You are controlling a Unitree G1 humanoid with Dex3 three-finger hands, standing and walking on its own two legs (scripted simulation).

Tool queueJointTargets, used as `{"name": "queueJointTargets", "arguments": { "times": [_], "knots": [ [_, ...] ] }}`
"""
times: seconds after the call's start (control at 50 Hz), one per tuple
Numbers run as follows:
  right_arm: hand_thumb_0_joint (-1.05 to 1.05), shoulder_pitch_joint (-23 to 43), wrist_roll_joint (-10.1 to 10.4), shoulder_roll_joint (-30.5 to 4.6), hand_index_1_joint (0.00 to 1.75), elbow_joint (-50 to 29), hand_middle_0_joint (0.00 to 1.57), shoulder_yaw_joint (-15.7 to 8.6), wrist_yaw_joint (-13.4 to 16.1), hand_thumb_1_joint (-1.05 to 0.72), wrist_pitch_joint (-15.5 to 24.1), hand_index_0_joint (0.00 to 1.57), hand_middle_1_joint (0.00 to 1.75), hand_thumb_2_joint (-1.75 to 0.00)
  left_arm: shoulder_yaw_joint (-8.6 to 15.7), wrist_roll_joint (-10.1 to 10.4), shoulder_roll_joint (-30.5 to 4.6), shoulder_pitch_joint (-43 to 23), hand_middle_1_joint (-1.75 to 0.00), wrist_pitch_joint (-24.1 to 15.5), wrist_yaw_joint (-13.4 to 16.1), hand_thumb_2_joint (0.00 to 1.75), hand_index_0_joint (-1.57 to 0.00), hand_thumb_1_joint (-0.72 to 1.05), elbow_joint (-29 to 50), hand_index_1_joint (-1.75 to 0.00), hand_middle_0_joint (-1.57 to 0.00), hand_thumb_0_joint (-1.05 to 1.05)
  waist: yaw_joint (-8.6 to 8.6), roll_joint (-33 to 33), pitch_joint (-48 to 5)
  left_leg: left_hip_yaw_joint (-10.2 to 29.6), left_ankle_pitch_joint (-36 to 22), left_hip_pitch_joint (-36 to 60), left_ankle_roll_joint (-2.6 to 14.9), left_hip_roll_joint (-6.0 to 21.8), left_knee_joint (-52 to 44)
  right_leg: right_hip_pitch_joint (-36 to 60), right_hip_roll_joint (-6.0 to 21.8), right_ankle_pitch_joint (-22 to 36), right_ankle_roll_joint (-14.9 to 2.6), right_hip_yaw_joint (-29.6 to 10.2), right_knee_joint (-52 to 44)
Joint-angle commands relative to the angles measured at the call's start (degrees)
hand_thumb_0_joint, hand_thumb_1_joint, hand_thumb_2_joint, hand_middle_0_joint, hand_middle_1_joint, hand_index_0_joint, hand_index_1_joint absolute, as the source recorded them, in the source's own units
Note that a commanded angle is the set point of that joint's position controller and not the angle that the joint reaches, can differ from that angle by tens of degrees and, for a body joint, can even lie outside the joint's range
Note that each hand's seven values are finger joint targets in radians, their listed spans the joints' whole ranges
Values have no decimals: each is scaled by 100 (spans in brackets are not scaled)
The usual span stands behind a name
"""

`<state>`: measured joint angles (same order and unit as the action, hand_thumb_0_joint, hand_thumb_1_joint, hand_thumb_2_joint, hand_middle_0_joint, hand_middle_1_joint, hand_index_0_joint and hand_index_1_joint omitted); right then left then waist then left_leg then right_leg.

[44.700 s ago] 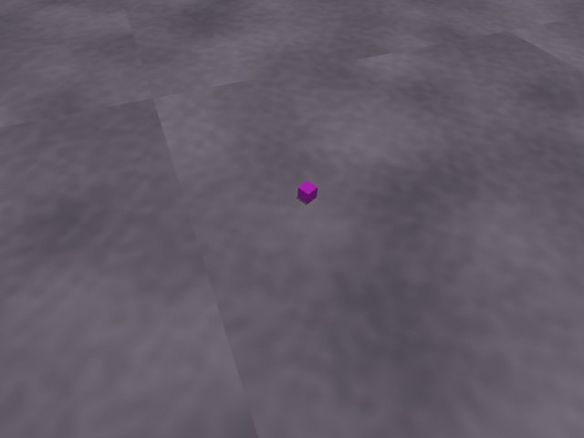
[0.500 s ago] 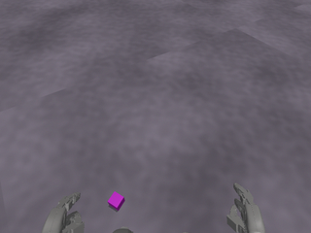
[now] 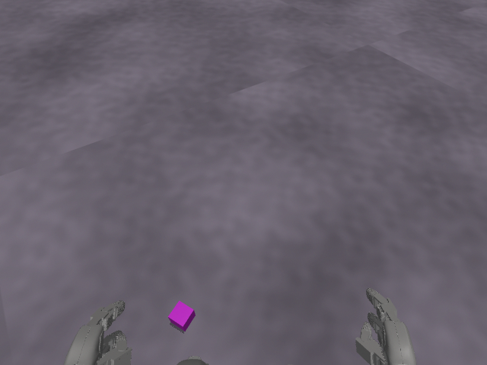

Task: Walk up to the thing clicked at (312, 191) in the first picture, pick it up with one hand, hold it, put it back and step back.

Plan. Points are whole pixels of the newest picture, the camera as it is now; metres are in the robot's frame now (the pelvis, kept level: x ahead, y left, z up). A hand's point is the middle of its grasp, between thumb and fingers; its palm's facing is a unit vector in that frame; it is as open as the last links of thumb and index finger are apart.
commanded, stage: home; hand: left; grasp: from above
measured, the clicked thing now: (182, 316) +0.40 +0.20 -0.68
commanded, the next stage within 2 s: stand in 0.26 s
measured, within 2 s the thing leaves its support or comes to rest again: neither
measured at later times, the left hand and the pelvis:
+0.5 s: hand (114, 364) +0.15 +0.21 -0.08, palm faces +0.00 -0.95 -0.31, open 7.4 cm; pelvis -0.01 +0.00 +0.02, yaw +0 degrees
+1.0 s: hand out of the picture +0.04 +0.25 -0.11, palm faces +0.03 -0.95 -0.31, open 7.4 cm; pelvis -0.01 +0.02 +0.06, yaw +1 degrees
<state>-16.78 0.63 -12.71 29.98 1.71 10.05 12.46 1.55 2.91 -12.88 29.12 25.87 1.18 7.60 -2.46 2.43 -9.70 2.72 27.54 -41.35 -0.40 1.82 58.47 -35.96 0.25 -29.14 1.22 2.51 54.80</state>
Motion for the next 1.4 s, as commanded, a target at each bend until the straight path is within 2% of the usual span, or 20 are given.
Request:
{"name": "queueJointTargets", "arguments": {
  "times": [0.0, 0.08, 0.22, 0.32, 0.34, 0.36, 0.38, 0.4, 0.44, 0.52, 0.58, 0.64, 0.74, 0.88, 0.94, 0.98, 1.1, 1.18, 1.28, 1.38],
  "knots": [
    [0, 407, -13, -716, 30, -923, 20, -311, 75, -90, 326, 20, 30, -90, 365, -1, -607, -104, -30, -250, 35, 90, -20, 90, 1040, -30, -20, 0, 35, 28, -305, -31, -1172, 742, 104, -122, -939, -3, -158, 1205, -112, 141, -891],
    [0, 397, -9, -745, 30, -916, 20, -334, 82, -90, 337, 20, 30, -90, 353, 7, -595, -119, -30, -252, 22, 90, -20, 90, 1051, -30, -20, 0, -18, 30, -337, 12, -983, 809, 102, -98, -1008, -34, -171, 1017, -121, 144, -877],
    [0, 361, -10, -739, 30, -900, 20, -337, 88, -90, 334, 20, 30, -90, 351, 4, -633, -125, -30, -284, 35, 90, -20, 90, 1152, -30, -20, 0, -19, 39, -522, -32, -1467, 930, 105, -107, -875, 64, -158, 1483, -105, 110, -851],
    [0, 377, -7, -729, 30, -901, 20, -324, 77, -90, 315, 20, 30, -90, 340, 0, -617, -84, -30, -272, 39, 90, -20, 90, 1027, -30, -20, 0, 15, 84, -303, -31, -1314, 795, 98, -115, -929, 8, -160, 1328, -117, 125, -873],
    [0, 779, -682, -1298, 30, 535, 20, -512, -265, -90, -258, 20, 30, -90, 350, -687, -1128, -1723, -30, -1487, 263, 90, -20, 90, -984, -30, -20, 0, 496, -419, 996, 128, -2267, 714, 367, 7, -1351, 1183, 327, 1403, -330, -342, -1261],
    [0, 727, -693, -1322, 30, 571, 20, -608, -432, -90, -461, 20, 30, -90, 472, -726, -1223, -1274, -30, -1880, 231, 90, -20, 90, -1927, -30, -20, 0, 401, -733, 504, -20, -2248, 1122, 415, -33, -1354, 1315, 412, 1356, -520, -659, -1389],
    [0, 732, -704, -1354, 30, 551, 20, -620, -524, -90, -544, 20, 30, -90, 467, -716, -1285, -1258, -30, -2076, 199, 90, -20, 90, -2145, -30, -20, 0, 344, -809, 380, -9, -2257, 1390, 453, -14, -1409, 1261, 452, 1521, -572, -796, -1367],
    [0, 627, -700, -1332, 30, 542, 20, -599, -597, -90, -605, 20, 30, -90, 402, -704, -1221, -1353, -30, -2191, 149, 90, -20, 90, -2302, -30, -20, 0, 231, -433, 481, 134, -2310, 1484, 426, 14, -1550, 1092, 309, 1705, -527, -718, -1363],
    [0, 647, -468, -1246, 30, 808, 20, -582, -791, -90, -650, 20, 30, -90, 335, -642, -1247, -1490, -30, -2360, 117, 90, -20, 90, -2766, -30, -20, 0, 336, -38, 225, 214, -2289, 1845, 444, 27, -1813, 1624, 404, 1826, -378, -591, -1313],
    [0, 943, -326, -1234, 30, 1134, 20, -658, -914, -90, -772, 20, 30, -90, 370, -544, -1150, -1618, -30, -2454, 118, 90, -20, 90, -3647, -30, -20, 0, 478, -262, 238, 303, -1991, 2145, 396, 84, -2061, 1750, 444, 1659, -300, -553, -1712],
    [0, 899, -339, -1218, 30, 1384, 20, -666, -928, -90, -868, 20, 30, -90, 402, -569, -1258, -1827, -30, -2584, 129, 90, -20, 90, -4156, -30, -20, 0, 356, -430, 179, 183, -1991, 2413, 401, 17, -2136, 1975, 574, 1892, -316, -708, -2051],
    [0, 967, -358, -1266, 30, 1612, 20, -687, -918, -90, -936, 20, 30, -90, 375, -555, -1237, -1913, -30, -2638, 126, 90, -20, 90, -4588, -30, -20, 0, 371, -269, 601, 329, -1524, 2476, 407, 87, -2575, 1865, 507, 1369, -270, -614, -2373],
    [0, 984, -326, -1350, 30, 1996, 20, -687, -882, -90, -1007, 20, 30, -90, 334, -513, -1241, -1788, -30, -2674, 111, 90, -20, 90, -5300, -30, -20, 0, 366, -89, 1053, 594, -1258, 2531, 358, 239, -3288, 2178, 452, 1433, -243, -495, -2764],
    [0, 875, -242, -1416, 30, 2501, 20, -655, -835, -90, -1037, 20, 30, -90, 291, -456, -1320, -1805, -30, -2709, 131, 90, -20, 90, -6006, -30, -20, 0, 317, -102, 943, 538, -2426, 3113, 278, 330, -3605, 2747, 552, 2098, -171, -469, -3176],
    [0, 940, -213, -1432, 30, 2634, 20, -651, -826, -90, -1050, 20, 30, -90, 263, -477, -1347, -1795, -30, -2715, 132, 90, -20, 90, -6223, -30, -20, 0, 319, -218, 952, 475, -2579, 3370, 251, 320, -3661, 2773, 591, 2191, -157, -460, -3364],
    [0, 916, -215, -1485, 30, 2739, 20, -648, -821, -90, -1076, 20, 30, -90, 247, -467, -1334, -1880, -30, -2679, 125, 90, -20, 90, -6327, -30, -20, 0, 290, -73, 1083, 537, -1917, 3259, 229, 347, -3954, 2755, 529, 1832, -130, -425, -3429],
    [0, 1126, -211, -1516, 30, 2879, 20, -638, -852, -90, -1130, 20, 30, -90, 213, -490, -1372, -1843, -30, -2684, 97, 90, -20, 90, -6633, -30, -20, 0, 348, -151, 1349, 614, -1210, 3004, 221, 351, -4272, 2855, 563, 1592, -121, -435, -3648],
    [0, 1129, -202, -1519, 30, 2974, 20, -622, -869, -90, -1113, 20, 30, -90, 207, -475, -1404, -1894, -30, -2697, 79, 90, -20, 90, -6732, -30, -20, 0, 321, -93, 1246, 589, -1281, 3180, 202, 373, -4304, 2851, 604, 1670, -131, -463, -3711],
    [0, 1167, -191, -1518, 30, 3044, 20, -605, -896, -90, -1111, 20, 30, -90, 200, -470, -1490, -2036, -30, -2753, 93, 90, -20, 90, -6784, -30, -20, 0, 284, -324, 1096, 438, -1993, 3423, 184, 330, -4113, 2898, 687, 1885, -126, -532, -3882],
    [0, 1175, -182, -1565, 30, 3127, 20, -572, -901, -90, -1134, 20, 30, -90, 184, -450, -1524, -2066, -30, -2742, 79, 90, -20, 90, -6870, -30, -20, 0, 262, -246, 1234, 452, -1728, 3327, 179, 347, -4198, 2833, 662, 1713, -121, -532, -3954]
  ]
}}
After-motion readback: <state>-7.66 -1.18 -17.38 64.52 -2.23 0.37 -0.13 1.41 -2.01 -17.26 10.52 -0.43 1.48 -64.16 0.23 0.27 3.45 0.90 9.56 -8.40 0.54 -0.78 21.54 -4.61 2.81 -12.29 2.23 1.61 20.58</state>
